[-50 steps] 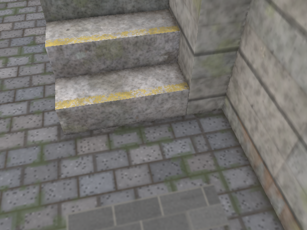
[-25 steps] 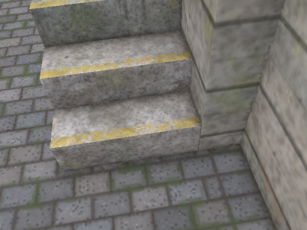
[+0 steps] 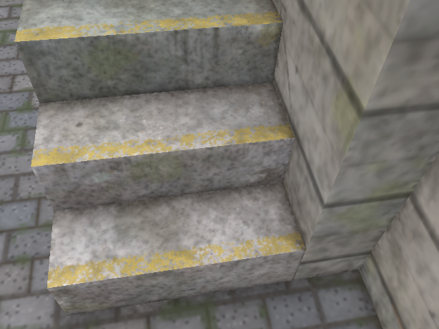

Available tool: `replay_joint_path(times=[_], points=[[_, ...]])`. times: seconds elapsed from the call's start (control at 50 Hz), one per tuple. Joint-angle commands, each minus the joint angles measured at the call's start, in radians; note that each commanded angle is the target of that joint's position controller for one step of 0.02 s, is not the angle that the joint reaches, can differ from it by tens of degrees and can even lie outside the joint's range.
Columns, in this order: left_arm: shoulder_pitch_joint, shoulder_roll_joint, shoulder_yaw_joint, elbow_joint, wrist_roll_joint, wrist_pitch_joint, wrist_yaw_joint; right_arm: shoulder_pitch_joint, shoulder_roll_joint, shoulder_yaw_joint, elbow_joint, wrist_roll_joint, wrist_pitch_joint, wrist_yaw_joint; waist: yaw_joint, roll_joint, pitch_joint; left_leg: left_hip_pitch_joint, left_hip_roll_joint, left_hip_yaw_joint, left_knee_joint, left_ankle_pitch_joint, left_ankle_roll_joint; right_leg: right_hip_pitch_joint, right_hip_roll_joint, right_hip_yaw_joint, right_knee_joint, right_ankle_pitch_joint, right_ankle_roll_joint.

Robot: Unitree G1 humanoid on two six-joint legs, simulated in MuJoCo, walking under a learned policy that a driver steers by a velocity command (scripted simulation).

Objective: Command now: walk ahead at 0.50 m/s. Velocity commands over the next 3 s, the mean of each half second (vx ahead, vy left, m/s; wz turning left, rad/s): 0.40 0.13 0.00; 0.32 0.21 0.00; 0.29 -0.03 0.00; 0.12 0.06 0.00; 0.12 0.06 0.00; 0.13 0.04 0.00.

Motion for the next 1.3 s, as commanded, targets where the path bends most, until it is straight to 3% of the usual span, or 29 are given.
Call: replay_joint_path(times=[0.02,0.12,0.22,0.24,0.28,0.3,0.32,0.34,0.38,0.42,0.52,0.62,0.66,0.68,0.7,0.72,0.76,0.86,0.94,0.96,0.98,1.0,1.06,1.12,1.16,1.22,1.26,1.28,1.3], points=[[0.102,0.065,0.014,-0.040,0.012,0.024,0.010,-0.053,-0.131,-0.026,-0.034,0.003,-0.031,0.003,0.068,0.108,-0.081,0.057,0.263,-0.227,-0.264,0.320,0.182,-0.020,-0.069,0.025,-0.049,0.062,0.018],[-0.090,0.065,0.004,-0.099,0.037,0.015,0.021,-0.036,-0.169,-0.036,0.000,0.017,-0.005,-0.028,0.017,0.089,-0.039,0.132,0.207,-0.128,-0.310,0.320,0.142,-0.074,-0.053,-0.018,-0.408,0.271,0.046],[-0.246,0.056,-0.015,-0.147,0.014,-0.005,0.017,0.027,-0.191,-0.043,0.030,0.016,0.014,-0.035,-0.047,0.084,-0.022,0.283,0.244,-0.138,-0.288,0.296,0.137,-0.067,-0.007,-0.035,-0.670,0.340,0.033],[-0.165,0.115,-0.003,-0.138,0.015,-0.009,0.038,0.048,-0.147,-0.027,0.029,0.005,0.061,-0.028,-0.026,0.159,-0.036,0.272,0.108,-0.032,-0.169,0.337,0.144,0.035,0.049,-0.084,-0.726,0.306,0.019],[0.027,0.172,0.032,-0.062,0.032,-0.018,0.077,0.041,-0.119,-0.015,-0.005,-0.017,0.091,-0.001,0.043,0.134,-0.120,0.145,0.065,-0.041,0.041,0.393,0.087,0.357,0.095,-0.137,-0.774,0.457,-0.001],[0.149,0.209,0.048,-0.031,0.049,-0.026,0.087,-0.004,-0.087,-0.002,-0.036,-0.027,0.094,0.003,0.116,0.072,-0.175,0.021,0.046,-0.056,0.249,0.254,0.030,0.535,-0.016,-0.023,-0.769,0.563,-0.037],[0.240,0.292,0.058,-0.018,0.067,-0.018,0.094,0.007,-0.014,0.019,-0.081,-0.069,0.088,0.006,0.098,-0.176,-0.249,-0.203,-0.042,-0.039,0.544,-0.410,-0.025,0.722,-0.309,0.318,-0.729,0.961,-0.144],[0.272,0.323,0.073,-0.021,0.070,-0.019,0.093,0.129,-0.056,0.003,-0.054,-0.022,0.083,0.008,0.085,-0.199,-0.398,-0.325,-0.119,-0.243,0.839,-0.586,-0.065,0.789,-0.475,0.651,-0.806,0.752,-0.351],[0.116,0.248,0.063,-0.042,0.027,-0.014,0.090,0.000,-0.172,-0.022,-0.103,0.004,0.097,0.003,0.059,-0.083,-0.234,-0.444,-0.011,-0.255,0.922,-0.372,-0.063,0.588,-0.382,0.521,-0.960,0.091,-0.246],[-0.019,0.171,0.035,-0.054,0.033,0.008,0.101,-0.030,-0.169,-0.022,-0.131,-0.031,0.143,-0.016,-0.005,-0.028,-0.095,-0.331,0.068,-0.194,0.835,-0.259,-0.076,0.277,-0.306,0.328,-0.991,0.098,-0.164],[-0.087,0.234,0.059,-0.084,0.043,0.010,0.077,0.052,-0.045,0.015,-0.131,-0.018,0.148,-0.011,-0.048,-0.176,-0.103,0.015,0.078,-0.068,0.421,-0.144,-0.116,0.062,-0.166,0.018,-1.045,0.268,-0.118],[-0.090,0.216,0.070,-0.092,0.024,0.039,0.082,0.078,-0.094,-0.017,-0.114,-0.014,0.152,-0.015,-0.046,-0.201,-0.079,0.133,0.061,-0.033,0.115,-0.060,-0.076,0.112,-0.183,0.051,-1.004,0.001,-0.075],[-0.053,0.145,0.045,-0.082,0.037,0.048,0.082,0.115,-0.106,-0.030,-0.085,-0.006,0.145,-0.018,-0.045,-0.105,-0.065,0.155,0.041,-0.032,-0.041,-0.121,-0.022,0.137,-0.113,0.008,-0.848,-0.044,-0.030],[-0.012,0.083,0.024,-0.087,0.064,0.057,0.088,0.113,-0.143,-0.034,-0.083,-0.014,0.147,-0.012,-0.019,0.081,-0.075,0.173,0.150,-0.180,-0.154,-0.123,0.026,0.082,-0.025,-0.081,-0.619,-0.089,0.027],[-0.036,0.042,0.010,-0.145,0.074,0.062,0.100,0.112,-0.281,-0.067,-0.109,-0.026,0.151,-0.009,-0.010,0.356,-0.055,0.145,0.268,-0.418,-0.281,-0.347,0.144,-0.097,0.105,-0.159,-0.421,-0.203,0.067],[-0.076,0.091,0.020,-0.153,0.043,0.057,0.107,0.123,-0.260,-0.071,-0.116,-0.010,0.139,-0.011,-0.038,0.370,-0.018,0.125,0.285,-0.522,-0.337,-0.477,0.203,-0.153,0.047,-0.088,-0.236,-0.231,0.054],[-0.077,0.134,0.033,-0.119,0.024,0.041,0.103,0.109,-0.138,-0.044,-0.113,0.009,0.114,-0.019,-0.016,0.244,-0.007,0.175,0.253,-0.408,-0.250,-0.315,0.153,-0.196,-0.001,-0.056,-0.108,-0.157,0.027],[-0.109,0.019,-0.019,-0.125,0.043,0.000,0.079,0.051,-0.098,-0.035,-0.153,-0.022,0.108,-0.037,-0.005,0.159,-0.066,0.136,0.186,-0.205,-0.138,0.310,0.158,0.061,0.037,-0.141,-0.425,-0.116,0.014],[0.015,0.023,-0.029,-0.106,0.030,0.022,0.080,0.050,-0.060,-0.018,-0.177,0.005,0.125,-0.029,0.057,0.183,-0.128,0.149,0.192,-0.253,-0.065,0.347,0.169,0.339,0.043,-0.147,-0.804,0.170,-0.056],[-0.046,0.020,-0.032,-0.090,0.056,0.056,0.072,0.023,-0.083,-0.027,-0.186,0.024,0.079,-0.030,0.001,0.040,-0.092,0.142,0.299,-0.384,-0.092,0.626,0.167,0.349,0.088,-0.133,-0.788,0.211,-0.046],[-0.016,0.027,-0.026,-0.115,0.062,0.073,0.075,-0.026,-0.111,-0.026,-0.191,0.030,0.047,-0.023,0.057,0.016,-0.121,0.175,0.299,-0.371,-0.032,0.725,0.151,0.405,0.042,-0.068,-0.848,0.309,-0.060],[-0.049,0.117,-0.001,-0.124,0.054,0.077,0.070,0.032,-0.101,-0.026,-0.187,0.024,0.025,-0.022,-0.005,-0.100,-0.162,0.152,0.194,-0.249,0.058,0.782,0.071,0.463,0.019,-0.036,-0.768,0.470,-0.088],[0.003,0.003,-0.024,-0.125,0.065,0.085,0.056,0.050,-0.060,-0.008,-0.119,0.017,0.033,-0.031,0.048,-0.043,-0.189,-0.039,0.065,-0.164,0.318,0.301,-0.066,0.620,-0.121,0.112,-0.883,0.567,-0.232],[-0.070,-0.007,-0.025,-0.111,0.052,0.085,0.051,0.074,-0.052,-0.010,-0.093,0.019,0.089,-0.045,-0.010,-0.075,-0.002,-0.072,0.075,-0.084,0.612,-0.522,-0.137,0.313,-0.253,0.173,-1.074,0.323,-0.295],[-0.161,0.026,-0.006,-0.124,0.027,0.096,0.056,0.050,0.008,0.010,-0.082,-0.007,0.088,-0.040,-0.053,-0.095,0.042,0.063,0.074,0.000,0.371,-0.393,-0.125,0.179,-0.079,-0.017,-1.056,0.274,-0.208],[-0.114,-0.027,-0.028,-0.115,0.044,0.100,0.045,0.007,0.050,0.018,-0.060,-0.019,0.085,-0.043,-0.054,-0.003,0.022,0.173,0.018,0.062,-0.087,0.015,-0.085,0.223,-0.040,-0.047,-0.917,0.475,-0.158],[-0.079,-0.018,-0.031,-0.120,0.039,0.068,0.029,0.109,-0.096,-0.021,-0.035,-0.005,0.092,-0.057,-0.055,0.092,-0.160,0.337,0.119,-0.059,-0.015,0.445,-0.027,0.240,-0.008,-0.068,-0.706,0.398,-0.079],[-0.006,-0.095,-0.060,-0.119,0.045,0.058,0.019,0.087,-0.126,-0.027,-0.033,0.005,0.102,-0.060,0.008,0.290,-0.234,0.289,0.272,-0.249,-0.080,0.284,0.097,0.262,0.019,-0.099,-0.654,0.012,-0.019],[-0.028,-0.041,-0.052,-0.097,0.047,0.055,0.012,-0.002,-0.094,-0.022,-0.066,0.017,0.105,-0.060,0.007,0.224,-0.147,0.193,0.324,-0.367,-0.160,-0.011,0.178,0.251,0.028,-0.098,-0.633,-0.085,0.024]])
Next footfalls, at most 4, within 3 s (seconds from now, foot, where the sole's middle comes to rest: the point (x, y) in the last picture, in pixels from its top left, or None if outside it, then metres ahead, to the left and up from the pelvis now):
0.30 right None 0.31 -0.12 -0.77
0.68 left None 0.30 0.23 -0.77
0.98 right None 0.36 0.09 -0.77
1.24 left None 0.38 0.29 -0.77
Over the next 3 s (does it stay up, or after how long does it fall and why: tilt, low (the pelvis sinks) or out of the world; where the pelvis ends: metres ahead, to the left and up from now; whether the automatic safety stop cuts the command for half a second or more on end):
stays up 0.41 0.20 0.01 its command is cut before an obstacle after 0.2 s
